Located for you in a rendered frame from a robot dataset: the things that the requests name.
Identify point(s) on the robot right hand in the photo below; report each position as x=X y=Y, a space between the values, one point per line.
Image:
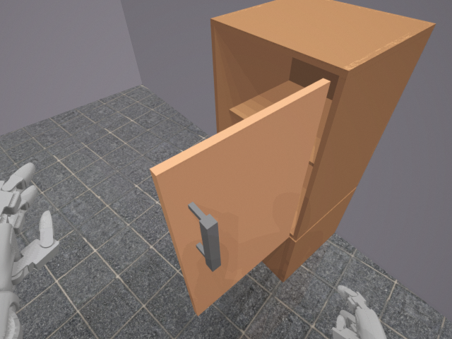
x=364 y=325

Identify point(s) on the left robot forearm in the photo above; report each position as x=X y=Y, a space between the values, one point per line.
x=10 y=327

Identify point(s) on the handle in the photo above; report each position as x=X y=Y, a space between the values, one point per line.
x=210 y=237

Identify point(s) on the cupboard door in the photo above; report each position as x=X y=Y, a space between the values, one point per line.
x=249 y=177

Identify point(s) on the robot left hand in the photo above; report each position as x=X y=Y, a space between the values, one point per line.
x=14 y=203

